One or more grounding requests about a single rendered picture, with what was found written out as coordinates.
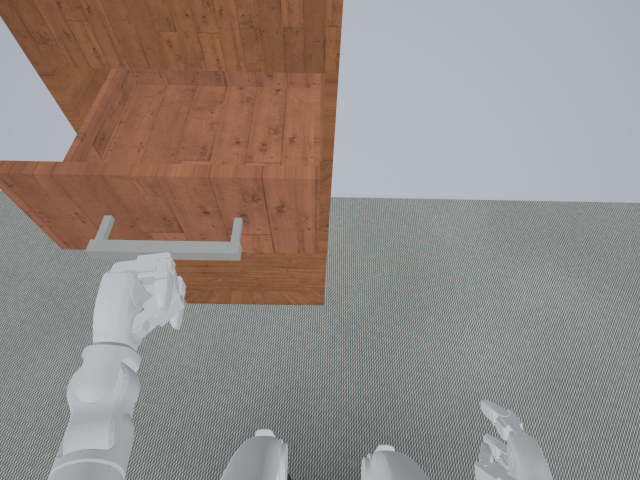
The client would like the drawer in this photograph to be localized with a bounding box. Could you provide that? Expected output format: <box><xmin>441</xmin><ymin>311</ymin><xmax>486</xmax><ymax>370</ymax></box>
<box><xmin>0</xmin><ymin>68</ymin><xmax>321</xmax><ymax>254</ymax></box>

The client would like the robot right thigh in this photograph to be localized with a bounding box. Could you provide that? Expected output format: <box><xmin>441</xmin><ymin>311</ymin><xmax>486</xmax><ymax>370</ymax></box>
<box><xmin>361</xmin><ymin>450</ymin><xmax>429</xmax><ymax>480</ymax></box>

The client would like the cabinet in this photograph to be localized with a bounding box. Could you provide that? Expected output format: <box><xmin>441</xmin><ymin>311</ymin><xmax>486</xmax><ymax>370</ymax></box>
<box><xmin>0</xmin><ymin>0</ymin><xmax>343</xmax><ymax>305</ymax></box>

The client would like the right robot hand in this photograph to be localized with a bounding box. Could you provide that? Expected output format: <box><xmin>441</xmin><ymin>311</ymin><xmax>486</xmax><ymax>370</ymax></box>
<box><xmin>474</xmin><ymin>399</ymin><xmax>553</xmax><ymax>480</ymax></box>

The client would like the handle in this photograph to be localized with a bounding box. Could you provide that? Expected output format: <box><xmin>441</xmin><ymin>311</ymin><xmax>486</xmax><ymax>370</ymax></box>
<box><xmin>86</xmin><ymin>215</ymin><xmax>243</xmax><ymax>261</ymax></box>

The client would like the left robot hand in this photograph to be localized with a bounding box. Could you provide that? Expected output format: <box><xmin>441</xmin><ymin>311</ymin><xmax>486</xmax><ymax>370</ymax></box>
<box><xmin>93</xmin><ymin>252</ymin><xmax>186</xmax><ymax>351</ymax></box>

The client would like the right robot shin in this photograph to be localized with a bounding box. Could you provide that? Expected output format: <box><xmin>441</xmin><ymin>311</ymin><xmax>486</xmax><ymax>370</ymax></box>
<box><xmin>374</xmin><ymin>444</ymin><xmax>395</xmax><ymax>453</ymax></box>

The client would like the left robot forearm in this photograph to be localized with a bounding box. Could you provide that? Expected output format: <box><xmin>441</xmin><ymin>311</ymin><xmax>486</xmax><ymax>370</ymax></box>
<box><xmin>48</xmin><ymin>342</ymin><xmax>141</xmax><ymax>480</ymax></box>

